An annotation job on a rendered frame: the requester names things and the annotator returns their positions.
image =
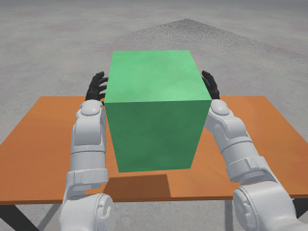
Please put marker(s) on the robot left upper arm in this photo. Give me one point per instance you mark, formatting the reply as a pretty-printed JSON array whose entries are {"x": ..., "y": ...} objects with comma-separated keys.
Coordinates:
[{"x": 88, "y": 212}]

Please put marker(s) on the right robot hand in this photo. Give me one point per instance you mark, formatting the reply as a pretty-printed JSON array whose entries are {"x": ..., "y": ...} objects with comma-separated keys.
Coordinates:
[{"x": 210, "y": 84}]

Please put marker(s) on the robot right upper arm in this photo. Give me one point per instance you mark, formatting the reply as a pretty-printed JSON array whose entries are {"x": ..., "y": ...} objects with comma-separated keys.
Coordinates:
[{"x": 265, "y": 206}]

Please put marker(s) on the table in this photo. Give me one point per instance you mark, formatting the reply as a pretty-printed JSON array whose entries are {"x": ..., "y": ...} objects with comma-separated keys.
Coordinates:
[{"x": 35, "y": 158}]

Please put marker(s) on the left robot hand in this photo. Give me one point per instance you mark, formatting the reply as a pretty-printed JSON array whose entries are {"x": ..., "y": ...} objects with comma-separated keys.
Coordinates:
[{"x": 94, "y": 89}]

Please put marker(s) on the robot right forearm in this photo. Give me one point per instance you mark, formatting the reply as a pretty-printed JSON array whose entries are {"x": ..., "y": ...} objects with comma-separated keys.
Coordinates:
[{"x": 244, "y": 164}]

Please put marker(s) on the carton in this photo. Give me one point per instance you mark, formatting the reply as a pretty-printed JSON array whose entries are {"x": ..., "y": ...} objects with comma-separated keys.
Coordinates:
[{"x": 156, "y": 105}]

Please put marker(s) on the robot left forearm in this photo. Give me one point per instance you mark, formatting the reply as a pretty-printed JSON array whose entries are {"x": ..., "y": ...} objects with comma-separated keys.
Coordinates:
[{"x": 88, "y": 151}]

